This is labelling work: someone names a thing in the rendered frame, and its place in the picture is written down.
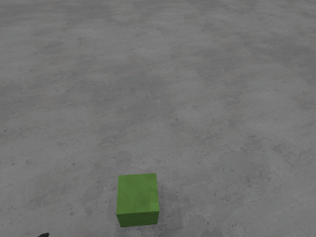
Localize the carton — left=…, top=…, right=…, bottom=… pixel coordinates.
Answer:
left=116, top=173, right=160, bottom=227

